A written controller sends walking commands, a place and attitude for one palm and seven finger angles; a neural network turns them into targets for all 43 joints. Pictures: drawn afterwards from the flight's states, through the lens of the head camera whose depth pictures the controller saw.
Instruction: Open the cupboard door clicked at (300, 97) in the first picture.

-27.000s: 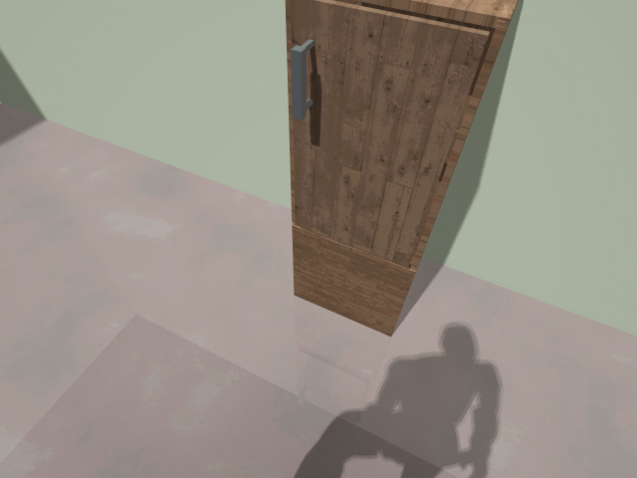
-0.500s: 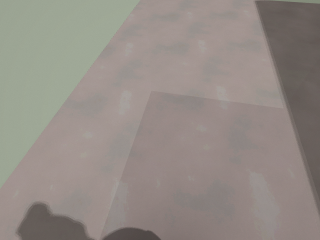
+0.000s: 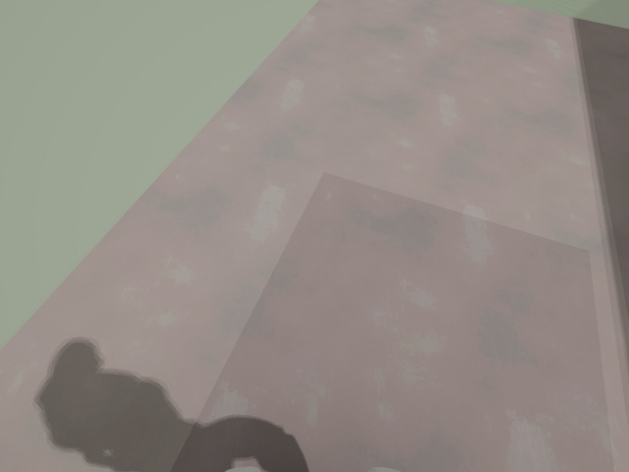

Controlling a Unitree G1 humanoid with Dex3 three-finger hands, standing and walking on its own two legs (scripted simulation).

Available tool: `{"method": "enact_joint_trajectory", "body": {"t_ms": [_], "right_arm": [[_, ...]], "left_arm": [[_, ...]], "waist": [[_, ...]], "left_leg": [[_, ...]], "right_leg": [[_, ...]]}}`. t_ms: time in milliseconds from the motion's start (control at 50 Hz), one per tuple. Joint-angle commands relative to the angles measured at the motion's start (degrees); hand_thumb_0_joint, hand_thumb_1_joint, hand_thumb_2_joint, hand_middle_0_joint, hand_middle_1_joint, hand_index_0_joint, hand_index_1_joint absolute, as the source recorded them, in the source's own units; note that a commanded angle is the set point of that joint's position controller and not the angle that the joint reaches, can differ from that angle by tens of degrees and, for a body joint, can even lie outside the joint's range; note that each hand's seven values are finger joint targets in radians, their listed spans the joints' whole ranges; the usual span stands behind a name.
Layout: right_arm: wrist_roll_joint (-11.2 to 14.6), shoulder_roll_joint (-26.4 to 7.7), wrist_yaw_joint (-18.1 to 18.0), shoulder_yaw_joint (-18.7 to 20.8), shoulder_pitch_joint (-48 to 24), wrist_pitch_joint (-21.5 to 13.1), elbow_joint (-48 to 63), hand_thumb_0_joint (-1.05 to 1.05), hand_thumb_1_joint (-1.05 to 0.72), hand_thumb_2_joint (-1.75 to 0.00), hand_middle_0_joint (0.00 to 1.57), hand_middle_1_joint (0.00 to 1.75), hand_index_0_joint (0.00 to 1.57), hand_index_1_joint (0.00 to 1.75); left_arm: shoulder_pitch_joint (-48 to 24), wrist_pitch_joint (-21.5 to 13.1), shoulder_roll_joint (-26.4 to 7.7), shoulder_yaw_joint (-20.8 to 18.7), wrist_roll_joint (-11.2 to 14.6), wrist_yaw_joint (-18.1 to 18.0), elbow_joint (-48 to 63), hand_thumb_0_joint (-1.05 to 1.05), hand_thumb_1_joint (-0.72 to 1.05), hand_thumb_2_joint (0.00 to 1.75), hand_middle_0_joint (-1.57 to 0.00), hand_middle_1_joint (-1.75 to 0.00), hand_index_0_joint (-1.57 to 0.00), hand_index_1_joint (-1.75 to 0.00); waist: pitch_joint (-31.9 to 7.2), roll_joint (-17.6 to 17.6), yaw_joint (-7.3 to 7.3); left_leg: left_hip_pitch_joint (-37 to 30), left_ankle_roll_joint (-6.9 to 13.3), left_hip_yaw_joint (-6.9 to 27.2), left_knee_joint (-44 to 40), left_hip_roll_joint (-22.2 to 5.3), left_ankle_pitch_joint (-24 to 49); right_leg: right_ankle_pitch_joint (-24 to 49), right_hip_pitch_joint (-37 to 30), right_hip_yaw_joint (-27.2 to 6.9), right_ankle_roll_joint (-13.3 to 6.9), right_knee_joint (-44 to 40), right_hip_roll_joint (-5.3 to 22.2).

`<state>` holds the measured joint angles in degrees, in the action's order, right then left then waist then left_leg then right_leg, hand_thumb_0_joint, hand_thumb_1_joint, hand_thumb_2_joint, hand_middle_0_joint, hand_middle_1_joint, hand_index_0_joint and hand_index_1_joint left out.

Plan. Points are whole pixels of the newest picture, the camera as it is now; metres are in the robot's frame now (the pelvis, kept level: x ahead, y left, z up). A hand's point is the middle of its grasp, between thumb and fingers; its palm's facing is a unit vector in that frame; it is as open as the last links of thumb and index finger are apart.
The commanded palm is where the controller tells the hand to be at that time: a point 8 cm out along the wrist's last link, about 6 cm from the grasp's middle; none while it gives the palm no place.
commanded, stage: turn to face it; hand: left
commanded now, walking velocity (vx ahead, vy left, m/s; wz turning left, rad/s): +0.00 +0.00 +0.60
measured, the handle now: out of the picture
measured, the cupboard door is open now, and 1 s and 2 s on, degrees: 49 49 49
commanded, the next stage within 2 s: none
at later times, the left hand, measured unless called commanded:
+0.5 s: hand out of the picture +0.05 +0.17 -0.18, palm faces +0.34 -0.92 -0.22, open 7.4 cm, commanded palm none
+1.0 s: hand out of the picture +0.04 +0.13 -0.15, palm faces +0.58 -0.77 -0.25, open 7.4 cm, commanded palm none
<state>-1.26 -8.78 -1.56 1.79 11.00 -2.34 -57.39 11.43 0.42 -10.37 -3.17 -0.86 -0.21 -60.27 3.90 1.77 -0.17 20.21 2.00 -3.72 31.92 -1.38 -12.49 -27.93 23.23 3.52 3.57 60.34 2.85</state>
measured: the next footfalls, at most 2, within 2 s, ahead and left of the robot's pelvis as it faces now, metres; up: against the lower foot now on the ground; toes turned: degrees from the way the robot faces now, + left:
right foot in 0.18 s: +0.11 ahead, -0.17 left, +0.00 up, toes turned +4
left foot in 0.50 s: +0.08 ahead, +0.10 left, +0.00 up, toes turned +27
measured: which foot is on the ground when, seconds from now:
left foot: down 0.00-0.18, up 0.20-0.48, down 0.50-0.80, up 0.82-1.00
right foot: up 0.00-0.16, down 0.18-0.50, up 0.52-0.78, down 0.80-1.00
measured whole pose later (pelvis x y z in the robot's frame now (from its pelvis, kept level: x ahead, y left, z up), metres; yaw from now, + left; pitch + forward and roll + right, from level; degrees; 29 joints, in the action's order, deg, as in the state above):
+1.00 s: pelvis +0.10 -0.07 +0.01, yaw +38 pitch +0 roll +2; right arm -0.6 -13.9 1.7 4.5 7.3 4.4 -52.8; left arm 12.1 0.8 -11.0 -2.0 -1.8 -0.8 -50.6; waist 5.9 1.1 -0.8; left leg 25.9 -3.5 -3.7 56.1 -1.2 -26.4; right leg -16.3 14.1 8.9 0.9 30.5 7.9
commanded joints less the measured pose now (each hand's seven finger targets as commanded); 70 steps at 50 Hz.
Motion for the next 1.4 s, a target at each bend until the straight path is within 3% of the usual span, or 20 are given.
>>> {"method": "enact_joint_trajectory", "body": {"t_ms": [0,120,160,180,280,400,440,480,500,720,740,780,860,980,1040,1060,1100,1120,1200,1380], "right_arm": [[-0.4,-12.43,-0.45,3.1,4.76,0.92,2.29,0.0,-0.9,-0.9,0.2,0.3,0.2,0.3],[0.16,-12.35,0.63,4.2,-2.19,3.29,5.97,0.0,-0.9,-0.9,0.2,0.3,0.2,0.3],[0.46,-8.15,1.37,3.9,-3.68,3.48,8.51,0.0,-0.9,-0.9,0.2,0.3,0.2,0.3],[0.24,-9.87,1.77,4.45,-3.35,3.93,8.55,0.0,-0.9,-0.9,0.2,0.3,0.2,0.3],[0.44,-6.77,2.95,3.33,-2.79,4.81,7.26,0.0,-0.9,-0.9,0.2,0.3,0.2,0.3],[0.64,-7.19,3.24,2.35,-4.2,3.8,8.83,0.0,-0.9,-0.9,0.2,0.3,0.2,0.3],[0.28,-10.83,3.02,3.31,1.82,3.48,7.56,0.0,-0.9,-0.9,0.2,0.3,0.2,0.3],[0.06,-21.36,2.14,6.02,9.35,3.25,6.72,0.0,-0.9,-0.9,0.2,0.3,0.2,0.3],[-0.05,-21.71,1.74,5.94,9.8,3.59,5.88,0.0,-0.9,-0.9,0.2,0.3,0.2,0.3],[-0.18,-17.07,1.17,5.14,-5.5,4.13,10.33,0.0,-0.9,-0.9,0.2,0.3,0.2,0.3],[0.22,-15.79,1.32,5.02,-6.8,4.29,11.03,0.0,-0.9,-0.9,0.2,0.3,0.2,0.3],[0.76,-10.03,2.14,4.27,-8.15,4.38,13.38,0.0,-0.9,-0.9,0.2,0.3,0.2,0.3],[0.06,-10.58,3.15,4.46,-4.75,5.61,9.67,0.0,-0.9,-0.9,0.2,0.3,0.2,0.3],[0.91,-6.77,3.61,2.59,-8.39,4.41,10.47,0.0,-0.9,-0.9,0.2,0.3,0.2,0.3],[0.78,-8.09,3.39,2.73,-4.29,4.04,9.71,0.0,-0.9,-0.9,0.2,0.3,0.2,0.3],[0.66,-9.83,3.32,3.23,-1.19,3.75,8.89,0.0,-0.9,-0.9,0.2,0.3,0.2,0.3],[0.01,-20.41,2.26,6.11,6.24,3.32,8.01,0.0,-0.9,-0.9,0.2,0.3,0.2,0.3],[-0.08,-21.07,1.71,6.14,9.15,3.69,6.38,0.0,-0.9,-0.9,0.2,0.3,0.2,0.3],[-0.19,-15.65,0.62,4.53,-0.68,3.05,8.73,0.0,-0.9,-0.9,0.2,0.3,0.2,0.3],[-0.17,-16.19,1.09,5.13,-4.04,4.08,9.82,0.0,-0.9,-0.9,0.2,0.3,0.2,0.3]], "left_arm": [[1.0,-0.1,-3.32,-1.33,0.29,-0.34,5.75,0.0,0.9,0.9,-0.2,-0.3,-0.2,-0.3],[5.62,-0.39,-6.92,-2.58,-0.05,-0.82,6.85,0.0,0.9,0.9,-0.2,-0.3,-0.2,-0.3],[6.81,-0.91,-15.83,-4.08,-0.99,-1.55,8.24,0.0,0.9,0.9,-0.2,-0.3,-0.2,-0.3],[3.86,-0.69,-14.88,-3.54,-0.65,-1.76,9.51,0.0,0.9,0.9,-0.2,-0.3,-0.2,-0.3],[-0.93,-1.12,-10.24,-2.15,-0.79,-1.65,10.83,0.0,0.9,0.9,-0.2,-0.3,-0.2,-0.3],[3.97,-1.3,-14.29,-3.03,-0.67,-1.12,9.47,0.0,0.9,0.9,-0.2,-0.3,-0.2,-0.3],[1.65,-1.07,-13.93,-3.01,0.11,-0.82,10.52,0.0,0.9,0.9,-0.2,-0.3,-0.2,-0.3],[-2.26,-0.25,-7.84,-1.18,0.44,-0.53,14.95,0.0,0.9,0.9,-0.2,-0.3,-0.2,-0.3],[-3.94,0.59,-9.22,-1.5,0.05,-0.88,15.77,0.0,0.9,0.9,-0.2,-0.3,-0.2,-0.3],[4.22,0.68,-8.03,-1.96,0.17,-0.23,11.59,0.0,0.9,0.9,-0.2,-0.3,-0.2,-0.3],[6.91,0.26,-9.44,-2.42,-0.02,-0.45,11.17,0.0,0.9,0.9,-0.2,-0.3,-0.2,-0.3],[7.65,-0.49,-18.54,-3.9,-1.21,-1.35,12.21,0.0,0.9,0.9,-0.2,-0.3,-0.2,-0.3],[-2.3,-0.57,-11.56,-1.83,-0.57,-1.61,14.66,0.0,0.9,0.9,-0.2,-0.3,-0.2,-0.3],[5.1,-1.11,-13.87,-2.76,-0.99,-1.56,11.91,0.0,0.9,0.9,-0.2,-0.3,-0.2,-0.3],[4.07,-0.84,-14.62,-3.3,-0.49,-1.11,11.71,0.0,0.9,0.9,-0.2,-0.3,-0.2,-0.3],[2.81,-0.62,-14.02,-3.32,-0.06,-0.93,11.98,0.0,0.9,0.9,-0.2,-0.3,-0.2,-0.3],[-0.66,0.01,-7.63,-1.58,0.53,-0.45,15.89,0.0,0.9,0.9,-0.2,-0.3,-0.2,-0.3],[-4.47,0.79,-9.05,-1.59,0.02,-0.85,17.0,0.0,0.9,0.9,-0.2,-0.3,-0.2,-0.3],[-3.67,1.35,-8.35,-2.07,-0.11,-0.39,14.18,0.0,0.9,0.9,-0.2,-0.3,-0.2,-0.3],[2.61,0.73,-8.02,-2.02,0.33,-0.49,12.67,0.0,0.9,0.9,-0.2,-0.3,-0.2,-0.3]], "waist": [[-9.28,-9.36,-0.71],[-6.1,-5.54,3.08],[-5.23,19.19,4.97],[-3.9,13.11,3.43],[-3.5,11.33,0.08],[-7.41,10.19,1.58],[-10.06,5.37,-2.46],[-13.77,-19.8,-6.63],[-13.48,-13.13,-6.36],[-6.53,-10.27,1.46],[-6.47,-6.67,3.07],[-4.63,19.75,5.0],[-2.31,12.66,-1.13],[-7.34,9.52,3.15],[-8.16,8.95,1.02],[-9.33,5.99,-1.04],[-11.95,-20.48,-5.6],[-12.05,-13.86,-6.47],[-6.14,-14.24,-1.85],[-6.36,-10.41,1.57]], "left_leg": [[-8.19,7.05,15.29,-10.83,-13.81,26.74],[8.42,1.63,15.47,-5.81,-6.4,0.2],[17.41,-4.46,2.39,23.12,3.27,-23.19],[15.24,-3.96,5.12,32.19,0.32,-21.99],[11.65,-6.03,0.49,27.41,-2.01,-14.9],[2.15,-5.03,-5.29,3.38,1.47,-7.92],[-11.68,-3.47,-3.47,-6.12,0.1,5.93],[-24.46,10.23,26.78,-9.13,-23.33,40.65],[-22.28,12.89,24.69,-8.72,-24.79,34.64],[0.31,4.43,17.32,-7.17,-9.69,7.32],[5.19,2.17,15.67,-3.49,-6.63,1.45],[15.63,-4.38,3.78,24.82,4.97,-22.61],[12.9,-5.03,4.8,39.75,-1.23,-13.53],[6.22,-5.68,-2.57,11.67,0.66,-14.55],[-2.73,-4.69,-3.53,-0.49,1.34,-5.44],[-9.69,-3.92,-2.06,-6.76,0.54,1.87],[-24.06,9.37,28.3,-10.42,-22.57,36.89],[-22.45,12.89,26.49,-8.89,-24.13,37.36],[-11.38,7.06,17.95,-10.5,-13.53,21.45],[-0.45,4.58,20.04,-7.81,-8.66,9.04]], "right_leg": [[2.73,0.17,-1.94,0.73,-7.57,0.18],[14.36,-19.75,-1.7,-0.26,-34.88,0.42],[13.27,-18.93,-26.35,-10.56,-48.88,26.33],[13.32,-13.18,-22.38,-12.87,-48.07,26.86],[38.6,-15.58,-1.68,-8.95,-39.8,16.57],[52.88,-22.25,2.75,-6.94,-29.53,16.71],[45.26,-13.63,6.07,-3.29,-20.21,15.55],[-10.7,10.13,4.11,2.47,3.18,3.85],[-10.0,11.34,-2.12,1.49,7.85,4.63],[9.05,-10.82,0.83,0.55,-24.46,-1.68],[13.03,-16.61,-0.37,0.07,-33.01,-0.18],[11.35,-16.28,-27.36,-9.93,-49.27,25.33],[20.11,-8.77,-9.11,-9.42,-43.58,16.87],[47.04,-23.18,-0.74,-9.15,-34.2,17.41],[42.51,-18.89,2.34,-6.38,-29.33,17.16],[37.92,-14.19,4.48,-4.05,-24.63,16.31],[-10.28,10.76,5.83,2.96,-1.66,4.55],[-10.02,11.97,-1.18,1.71,5.07,4.65],[2.07,9.34,-3.63,1.48,3.78,3.71],[9.91,-11.91,-0.44,0.11,-26.83,-2.09]]}}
